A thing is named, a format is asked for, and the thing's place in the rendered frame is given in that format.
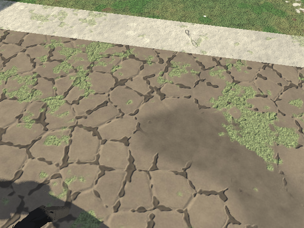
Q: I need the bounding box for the robot left hand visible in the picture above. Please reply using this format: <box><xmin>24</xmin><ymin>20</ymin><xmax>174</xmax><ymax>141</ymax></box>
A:
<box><xmin>12</xmin><ymin>205</ymin><xmax>69</xmax><ymax>228</ymax></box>

